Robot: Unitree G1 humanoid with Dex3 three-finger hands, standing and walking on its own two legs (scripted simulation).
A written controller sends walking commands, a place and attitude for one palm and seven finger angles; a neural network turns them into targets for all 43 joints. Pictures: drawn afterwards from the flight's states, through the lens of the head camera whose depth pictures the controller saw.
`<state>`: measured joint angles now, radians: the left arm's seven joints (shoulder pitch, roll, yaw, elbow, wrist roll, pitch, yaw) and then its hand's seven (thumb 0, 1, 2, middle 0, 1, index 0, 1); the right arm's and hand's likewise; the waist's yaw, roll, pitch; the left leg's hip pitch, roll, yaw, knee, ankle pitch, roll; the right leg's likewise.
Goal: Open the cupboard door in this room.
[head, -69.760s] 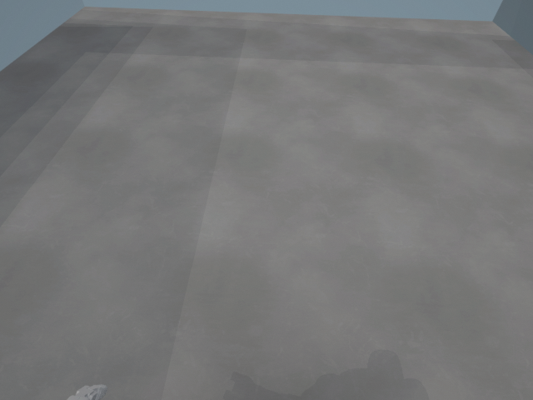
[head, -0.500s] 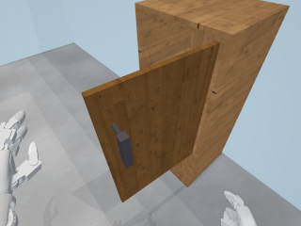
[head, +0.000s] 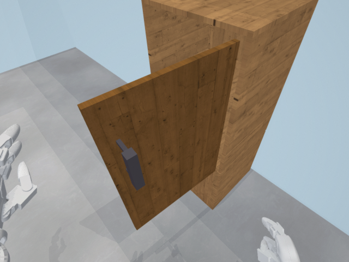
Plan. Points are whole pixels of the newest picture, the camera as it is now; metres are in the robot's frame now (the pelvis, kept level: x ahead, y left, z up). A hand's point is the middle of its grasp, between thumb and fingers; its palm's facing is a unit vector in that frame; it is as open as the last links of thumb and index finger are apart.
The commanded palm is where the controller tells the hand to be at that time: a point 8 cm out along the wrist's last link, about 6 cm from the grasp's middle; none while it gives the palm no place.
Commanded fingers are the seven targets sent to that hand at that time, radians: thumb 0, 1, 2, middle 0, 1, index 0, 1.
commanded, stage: step back with the hand held close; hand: left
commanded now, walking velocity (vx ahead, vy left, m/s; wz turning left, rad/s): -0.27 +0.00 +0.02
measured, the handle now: (129, 164) +0.31 +0.14 +0.08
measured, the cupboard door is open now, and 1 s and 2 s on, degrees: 84 84 84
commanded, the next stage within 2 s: stop stepping back and stand still in 1.20 s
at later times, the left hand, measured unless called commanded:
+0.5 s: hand out of the picture +0.13 +0.30 +0.14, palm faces +0.41 -0.76 -0.50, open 7.4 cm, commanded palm +0.07 +0.33 +0.17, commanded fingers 0.00 0.90 0.90 -0.20 -0.30 -0.20 -0.30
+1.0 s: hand out of the picture +0.07 +0.29 +0.15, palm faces +0.44 -0.80 -0.41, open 7.4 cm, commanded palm +0.01 +0.33 +0.17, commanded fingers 0.00 0.90 0.90 -0.20 -0.30 -0.20 -0.30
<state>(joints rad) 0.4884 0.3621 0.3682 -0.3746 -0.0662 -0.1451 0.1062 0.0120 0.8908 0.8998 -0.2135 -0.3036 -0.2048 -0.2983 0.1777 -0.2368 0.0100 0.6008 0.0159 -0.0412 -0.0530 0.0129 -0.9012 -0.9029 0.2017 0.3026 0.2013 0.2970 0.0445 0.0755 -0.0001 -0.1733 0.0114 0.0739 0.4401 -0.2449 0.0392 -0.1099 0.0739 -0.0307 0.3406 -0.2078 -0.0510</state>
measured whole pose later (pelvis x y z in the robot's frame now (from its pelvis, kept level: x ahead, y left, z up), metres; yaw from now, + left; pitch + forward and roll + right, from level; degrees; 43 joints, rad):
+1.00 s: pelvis -0.14 +0.03 -0.02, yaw -2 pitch +3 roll -3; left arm 0.49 0.37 0.42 -0.50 -0.05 -0.24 0.15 0.01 0.89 0.90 -0.21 -0.30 -0.20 -0.30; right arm 0.15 -0.19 0.00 0.62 -0.01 -0.12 -0.04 0.01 -0.90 -0.90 0.20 0.30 0.20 0.30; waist 0.04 0.02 0.02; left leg -0.50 0.03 0.15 0.47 -0.05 0.06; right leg -0.17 0.07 0.02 0.48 -0.37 -0.01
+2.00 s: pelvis -0.29 +0.04 -0.01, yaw -2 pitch -1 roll -1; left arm 0.57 0.39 0.40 -0.47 -0.03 -0.21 0.15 0.01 0.89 0.90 -0.22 -0.30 -0.21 -0.30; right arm 0.26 -0.20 0.01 0.67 0.00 -0.11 -0.06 0.01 -0.90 -0.90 0.20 0.30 0.20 0.30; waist 0.00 0.02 -0.02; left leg -0.29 0.03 0.01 0.61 -0.32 0.01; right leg -0.21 0.05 -0.05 0.52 -0.30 -0.05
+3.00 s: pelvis -0.30 +0.04 +0.00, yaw +0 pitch -2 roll +0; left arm 0.28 0.11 0.00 1.15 0.01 0.00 0.03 0.00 0.91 0.90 -0.20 -0.30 -0.20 -0.30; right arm 0.30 -0.12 0.00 1.15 -0.02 0.01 -0.03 0.00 -0.91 -0.90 0.20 0.30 0.20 0.30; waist -0.01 0.01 0.04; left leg -0.22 -0.01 -0.01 0.42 -0.17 0.01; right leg -0.17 0.02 -0.03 0.43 -0.23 -0.03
